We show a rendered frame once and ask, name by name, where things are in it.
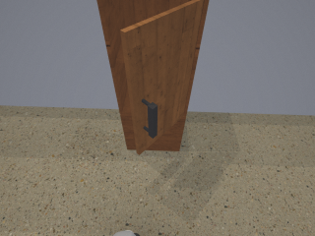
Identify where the handle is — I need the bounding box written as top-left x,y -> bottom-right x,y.
141,99 -> 158,138

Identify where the cupboard door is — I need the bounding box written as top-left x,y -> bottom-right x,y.
120,0 -> 205,155

